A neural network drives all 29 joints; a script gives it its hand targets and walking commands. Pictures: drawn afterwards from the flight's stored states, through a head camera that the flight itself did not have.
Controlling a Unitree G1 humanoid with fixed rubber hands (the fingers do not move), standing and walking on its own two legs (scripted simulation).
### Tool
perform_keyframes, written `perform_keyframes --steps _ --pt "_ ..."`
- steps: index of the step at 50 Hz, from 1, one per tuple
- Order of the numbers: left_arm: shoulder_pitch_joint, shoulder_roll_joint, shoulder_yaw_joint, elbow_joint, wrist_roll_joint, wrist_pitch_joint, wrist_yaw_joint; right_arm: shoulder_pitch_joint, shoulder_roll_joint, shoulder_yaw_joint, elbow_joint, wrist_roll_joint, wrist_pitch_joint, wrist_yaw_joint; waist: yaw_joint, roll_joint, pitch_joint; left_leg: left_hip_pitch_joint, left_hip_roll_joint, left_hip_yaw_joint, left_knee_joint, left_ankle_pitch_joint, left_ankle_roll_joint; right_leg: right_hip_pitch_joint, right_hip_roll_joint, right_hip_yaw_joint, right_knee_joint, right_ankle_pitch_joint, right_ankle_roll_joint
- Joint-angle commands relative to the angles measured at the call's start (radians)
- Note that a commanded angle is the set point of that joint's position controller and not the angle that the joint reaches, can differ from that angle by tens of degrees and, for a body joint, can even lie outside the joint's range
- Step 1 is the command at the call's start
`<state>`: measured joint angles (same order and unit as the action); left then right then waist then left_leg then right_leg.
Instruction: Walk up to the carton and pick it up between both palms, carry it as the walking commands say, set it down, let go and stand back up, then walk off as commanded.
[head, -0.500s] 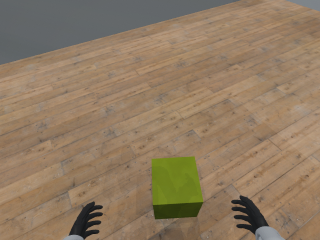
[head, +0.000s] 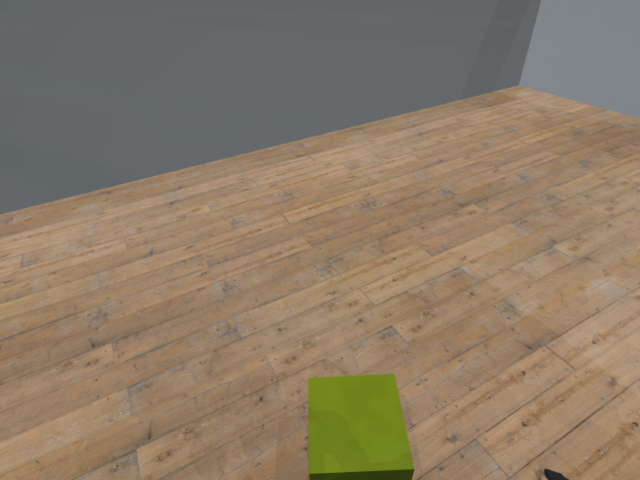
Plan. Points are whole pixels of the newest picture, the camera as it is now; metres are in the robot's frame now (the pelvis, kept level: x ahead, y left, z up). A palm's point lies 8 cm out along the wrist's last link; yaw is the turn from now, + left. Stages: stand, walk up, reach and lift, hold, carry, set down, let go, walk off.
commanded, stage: stand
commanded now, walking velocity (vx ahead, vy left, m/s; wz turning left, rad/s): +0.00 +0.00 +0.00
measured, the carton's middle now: (355, 443) +0.47 -0.07 -0.63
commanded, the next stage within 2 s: walk off in 1.30 s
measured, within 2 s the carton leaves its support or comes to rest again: neither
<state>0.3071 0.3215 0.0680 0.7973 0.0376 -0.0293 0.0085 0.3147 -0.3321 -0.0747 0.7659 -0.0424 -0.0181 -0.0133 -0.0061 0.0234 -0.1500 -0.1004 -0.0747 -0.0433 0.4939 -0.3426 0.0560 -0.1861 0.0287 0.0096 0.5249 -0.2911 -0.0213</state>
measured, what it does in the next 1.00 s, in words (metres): stands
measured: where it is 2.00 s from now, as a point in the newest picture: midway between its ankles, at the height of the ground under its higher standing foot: outside the picture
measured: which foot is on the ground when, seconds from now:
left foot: down 0.00-1.00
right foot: down 0.00-1.00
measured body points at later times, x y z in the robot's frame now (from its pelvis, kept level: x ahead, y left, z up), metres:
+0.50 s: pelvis -0.03 -0.02 +0.00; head -0.09 -0.03 +0.45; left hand +0.04 +0.29 -0.11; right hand +0.05 -0.32 -0.11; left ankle -0.05 +0.09 -0.73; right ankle +0.00 -0.11 -0.73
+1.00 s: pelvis -0.04 -0.02 +0.01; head -0.08 -0.03 +0.46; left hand +0.03 +0.28 -0.11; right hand +0.06 -0.32 -0.12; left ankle -0.05 +0.09 -0.73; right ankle +0.00 -0.11 -0.73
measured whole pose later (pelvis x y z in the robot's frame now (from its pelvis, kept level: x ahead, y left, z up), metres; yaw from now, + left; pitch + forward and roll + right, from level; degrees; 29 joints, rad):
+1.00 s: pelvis -0.04 -0.02 +0.01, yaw +2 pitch -4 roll +0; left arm 0.18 0.35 0.02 1.07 0.01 -0.04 0.00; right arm 0.19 -0.35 -0.02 1.04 -0.01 -0.03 0.00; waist 0.01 0.01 -0.03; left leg -0.10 -0.05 -0.09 0.40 -0.23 0.02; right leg -0.15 0.04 -0.03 0.38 -0.16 -0.05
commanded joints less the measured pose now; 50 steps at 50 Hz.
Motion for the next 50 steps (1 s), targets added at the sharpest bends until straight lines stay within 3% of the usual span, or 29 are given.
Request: perform_keyframes --steps 1,3,4,7,10,12,13,15,20,21,23,27,28,29,32,34,35,38,44,50 --pt "-0.101 0.194 0.043 -0.071 -0.002 -0.04 0.002 -0.109 -0.19 -0.042 -0.093 0.005 -0.038 -0.004 -0.001 -0.036 0.177 -0.178 0.146 -0.164 -0.139 0.182 -0.027 -0.028 -0.124 0.159 -0.121 0.151 -0.028" --pt "-0.093 0.188 0.043 -0.059 -0.003 -0.04 0.002 -0.089 -0.19 -0.039 -0.068 0.007 -0.038 0.003 0.005 -0.028 0.163 -0.171 0.137 -0.16 -0.133 0.137 -0.017 -0.019 -0.134 0.167 -0.141 0.109 -0.032" --pt "-0.111 0.202 0.045 -0.043 -0.007 -0.037 0.003 -0.088 -0.19 -0.035 -0.049 0.005 -0.037 0.002 -0.001 -0.051 0.182 -0.177 0.143 -0.168 -0.143 0.146 -0.018 -0.024 -0.132 0.16 -0.135 0.118 -0.03" --pt "-0.118 0.185 0.031 -0.026 -0.006 -0.04 0.003 -0.111 -0.192 -0.028 -0.024 0.002 -0.045 0.0 0.004 0.003 0.18 -0.171 0.145 -0.17 -0.156 0.145 -0.013 -0.028 -0.125 0.15 -0.139 0.12 -0.023" --pt "-0.107 0.207 0.036 0.005 -0.007 -0.038 0.003 -0.112 -0.184 -0.02 0.001 0.009 -0.041 0.005 0.011 -0.042 0.185 -0.184 0.142 -0.18 -0.161 0.085 0.002 -0.01 -0.122 0.151 -0.149 0.094 -0.026" --pt "-0.118 0.212 0.034 0.015 -0.007 -0.045 0.001 -0.115 -0.179 -0.017 0.022 0.01 -0.041 0.003 0.007 -0.002 0.212 -0.192 0.135 -0.178 -0.153 0.054 0.004 -0.04 -0.147 0.193 -0.184 0.045 -0.04" --pt "-0.124 0.223 0.036 0.015 -0.008 -0.044 -0.003 -0.09 -0.191 -0.018 0.034 0.012 -0.04 0.005 0.001 -0.051 0.187 -0.171 0.131 -0.172 -0.153 0.051 0.003 -0.037 -0.146 0.191 -0.189 0.01 -0.036" --pt "-0.118 0.199 0.024 0.043 -0.008 -0.043 -0.001 -0.074 -0.186 -0.008 0.065 0.015 -0.038 0.006 0.0 -0.045 0.212 -0.162 0.134 -0.177 -0.155 0.044 0.007 -0.053 -0.139 0.188 -0.209 -0.027 -0.035" --pt "-0.142 0.222 0.021 0.071 -0.01 -0.039 0.0 -0.129 -0.204 -0.005 0.084 0.018 -0.037 0.006 0.016 -0.018 0.215 -0.178 0.13 -0.175 -0.165 0.04 0.005 -0.035 -0.149 0.19 -0.216 -0.013 -0.038" --pt "-0.152 0.209 0.018 0.082 -0.011 -0.038 -0.002 -0.122 -0.204 -0.003 0.101 0.019 -0.044 0.008 0.002 -0.035 0.203 -0.169 0.137 -0.177 -0.163 0.048 0.009 -0.031 -0.15 0.18 -0.223 -0.007 -0.034" --pt "-0.141 0.213 0.016 0.099 -0.014 -0.041 -0.002 -0.12 -0.198 0.001 0.112 0.024 -0.041 0.006 0.007 -0.011 0.228 -0.181 0.142 -0.184 -0.166 0.045 0.011 -0.033 -0.153 0.184 -0.225 0.005 -0.037" --pt "-0.148 0.227 0.012 0.121 -0.016 -0.037 0.0 -0.13 -0.205 0.001 0.132 0.021 -0.039 0.006 0.007 -0.059 0.21 -0.162 0.135 -0.174 -0.159 0.072 0.009 -0.024 -0.159 0.193 -0.246 -0.004 -0.037" --pt "-0.151 0.23 0.013 0.128 -0.022 -0.035 0.0 -0.106 -0.212 0.002 0.149 0.024 -0.035 0.006 0.009 -0.022 0.205 -0.156 0.139 -0.171 -0.157 0.074 0.015 -0.014 -0.161 0.196 -0.249 0.009 -0.038" --pt "-0.15 0.229 0.013 0.129 -0.025 -0.036 -0.001 -0.13 -0.196 0.007 0.145 0.028 -0.037 0.007 0.009 -0.024 0.198 -0.159 0.137 -0.177 -0.163 0.069 0.01 -0.004 -0.155 0.189 -0.25 0.003 -0.039" --pt "-0.159 0.228 0.01 0.145 -0.024 -0.036 -0.001 -0.127 -0.204 0.012 0.156 0.024 -0.035 0.006 0.009 -0.031 0.183 -0.143 0.143 -0.167 -0.17 0.094 0.006 0.02 -0.159 0.18 -0.245 0.073 -0.034" --pt "-0.175 0.213 0.004 0.158 -0.029 -0.037 0.0 -0.135 -0.203 0.017 0.161 0.028 -0.039 0.005 0.009 -0.001 0.199 -0.151 0.152 -0.172 -0.172 0.149 0.009 0.027 -0.157 0.17 -0.23 0.153 -0.031" --pt "-0.166 0.223 0.009 0.162 -0.024 -0.04 0.0 -0.144 -0.216 0.011 0.173 0.028 -0.037 0.002 0.013 -0.025 0.197 -0.154 0.148 -0.179 -0.178 0.123 0.006 0.039 -0.155 0.163 -0.232 0.148 -0.035" --pt "-0.173 0.223 0.004 0.181 -0.022 -0.032 0.0 -0.161 -0.213 0.014 0.17 0.03 -0.033 0.004 0.014 -0.008 0.2 -0.145 0.149 -0.173 -0.19 0.11 0.001 0.029 -0.148 0.159 -0.24 0.087 -0.03" --pt "-0.193 0.231 0.001 0.201 -0.024 -0.031 0.004 -0.178 -0.218 0.019 0.193 0.03 -0.031 0.004 0.014 -0.015 0.179 -0.126 0.155 -0.176 -0.207 0.141 -0.002 0.061 -0.159 0.157 -0.238 0.157 -0.036" --pt "-0.197 0.238 0.001 0.226 -0.024 -0.023 -0.001 -0.168 -0.222 0.022 0.209 0.03 -0.031 0.003 0.013 -0.033 0.199 -0.15 0.158 -0.177 -0.21 0.113 0.0 0.064 -0.156 0.144 -0.255 0.107 -0.031"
